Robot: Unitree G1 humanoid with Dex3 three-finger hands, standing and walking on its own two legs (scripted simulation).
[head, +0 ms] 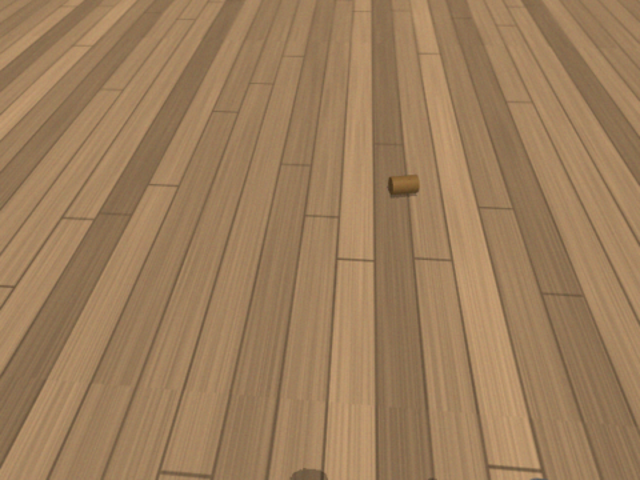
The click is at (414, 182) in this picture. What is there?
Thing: lying can
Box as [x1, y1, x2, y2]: [388, 175, 419, 194]
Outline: 417,175 389,177 388,186 390,194 417,192 419,186
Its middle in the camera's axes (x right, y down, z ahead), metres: +0.38 -0.25 +1.75
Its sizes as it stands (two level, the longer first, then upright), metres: 0.121 0.083 0.083
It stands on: the floor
